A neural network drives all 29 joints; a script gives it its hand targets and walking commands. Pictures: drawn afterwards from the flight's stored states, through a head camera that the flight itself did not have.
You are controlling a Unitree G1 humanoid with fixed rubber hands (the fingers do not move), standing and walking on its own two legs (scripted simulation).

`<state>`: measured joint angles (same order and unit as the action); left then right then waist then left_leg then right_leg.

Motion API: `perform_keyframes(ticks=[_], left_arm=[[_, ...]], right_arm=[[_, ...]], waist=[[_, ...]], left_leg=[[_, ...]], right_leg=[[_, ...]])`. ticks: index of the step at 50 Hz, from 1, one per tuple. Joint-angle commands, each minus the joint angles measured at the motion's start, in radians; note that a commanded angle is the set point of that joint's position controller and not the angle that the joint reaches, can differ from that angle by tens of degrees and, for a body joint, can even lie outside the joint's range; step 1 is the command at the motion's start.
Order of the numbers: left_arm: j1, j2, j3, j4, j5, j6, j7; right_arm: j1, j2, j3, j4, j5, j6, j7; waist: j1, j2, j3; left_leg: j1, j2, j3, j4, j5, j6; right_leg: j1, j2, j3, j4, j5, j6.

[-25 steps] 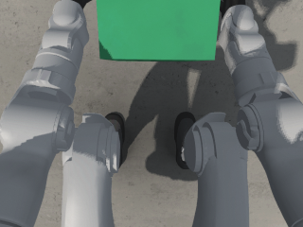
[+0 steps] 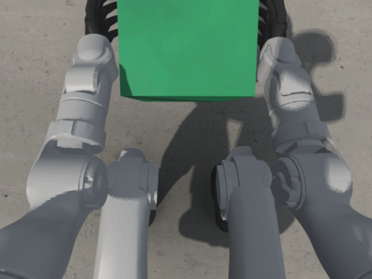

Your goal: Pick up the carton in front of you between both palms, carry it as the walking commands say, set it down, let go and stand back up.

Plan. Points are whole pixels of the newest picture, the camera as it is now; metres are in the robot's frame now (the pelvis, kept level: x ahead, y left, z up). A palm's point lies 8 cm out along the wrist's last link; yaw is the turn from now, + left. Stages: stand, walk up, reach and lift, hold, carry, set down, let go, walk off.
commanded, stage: reach and lift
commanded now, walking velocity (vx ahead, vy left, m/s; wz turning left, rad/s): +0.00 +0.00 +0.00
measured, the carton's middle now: (185, 50) +0.53 +0.00 -0.17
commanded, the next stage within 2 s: none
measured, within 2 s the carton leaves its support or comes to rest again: neither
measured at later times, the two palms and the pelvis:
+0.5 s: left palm (30, 4) +0.48 +0.15 +0.08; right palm (349, 10) +0.48 -0.15 +0.08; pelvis +0.00 +0.00 +0.13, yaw +0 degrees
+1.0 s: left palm out of the picture +0.44 +0.15 +0.24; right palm out of the picture +0.44 -0.15 +0.24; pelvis +0.06 +0.00 +0.28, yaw +0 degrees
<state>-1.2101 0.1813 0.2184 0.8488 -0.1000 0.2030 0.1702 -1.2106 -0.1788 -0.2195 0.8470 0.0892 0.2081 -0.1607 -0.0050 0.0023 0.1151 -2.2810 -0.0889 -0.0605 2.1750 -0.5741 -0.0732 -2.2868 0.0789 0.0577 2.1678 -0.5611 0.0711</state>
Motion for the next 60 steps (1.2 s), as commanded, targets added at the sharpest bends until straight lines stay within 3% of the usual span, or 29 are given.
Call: perform_keyframes(ticks=[1,6,14,25,32,48,60], left_arm=[[-0.615,-1.127,-0.411,-0.22,-0.02,0.044,-0.3],[-0.537,-1.157,-0.248,-0.058,0.115,0.101,-0.334],[-0.512,-1.174,-0.155,-0.01,0.199,0.116,-0.35],[-0.372,-1.273,-0.297,-0.125,0.15,0.136,-0.364],[-0.248,-1.307,-0.383,-0.171,0.116,0.136,-0.358],[0.069,-1.319,-0.388,-0.152,0.157,0.096,-0.355],[0.298,-1.325,-0.447,-0.218,0.177,0.097,-0.359]], right_arm=[[-0.611,1.131,0.416,-0.227,0.024,0.041,0.296],[-0.544,1.141,0.259,-0.083,-0.111,0.095,0.328],[-0.518,1.159,0.162,-0.025,-0.193,0.112,0.346],[-0.367,1.257,0.304,-0.134,-0.139,0.131,0.364],[-0.247,1.298,0.397,-0.189,-0.104,0.133,0.358],[0.067,1.314,0.397,-0.176,-0.154,0.093,0.343],[0.294,1.312,0.46,-0.24,-0.162,0.092,0.349]], waist=[[0.005,0.007,-1.406],[0.001,0.0,-1.124],[-0.001,-0.002,-1.156],[-0.002,0.009,-1.3],[0.001,0.004,-1.248],[0.001,-0.006,-0.974],[0.003,0.0,-0.804]], left_leg=[[0.698,-0.081,0.168,-0.257,0.317,0.041],[0.569,-0.083,0.156,-0.385,0.116,0.053],[0.671,-0.089,0.146,-0.531,0.093,0.057],[0.916,-0.092,0.134,-0.669,0.244,0.04],[1.042,-0.093,0.11,-0.775,0.272,0.038],[1.35,-0.07,0.037,-1.095,0.33,0.052],[1.67,-0.043,-0.011,-1.36,0.458,0.06]], right_leg=[[0.708,0.082,-0.166,-0.246,0.318,-0.035],[0.597,0.086,-0.156,-0.377,0.118,-0.048],[0.678,0.091,-0.145,-0.52,0.086,-0.053],[0.906,0.094,-0.135,-0.658,0.235,-0.042],[1.051,0.095,-0.113,-0.762,0.266,-0.037],[1.386,0.071,-0.037,-1.086,0.333,-0.049],[1.697,0.046,0.01,-1.35,0.456,-0.062]])
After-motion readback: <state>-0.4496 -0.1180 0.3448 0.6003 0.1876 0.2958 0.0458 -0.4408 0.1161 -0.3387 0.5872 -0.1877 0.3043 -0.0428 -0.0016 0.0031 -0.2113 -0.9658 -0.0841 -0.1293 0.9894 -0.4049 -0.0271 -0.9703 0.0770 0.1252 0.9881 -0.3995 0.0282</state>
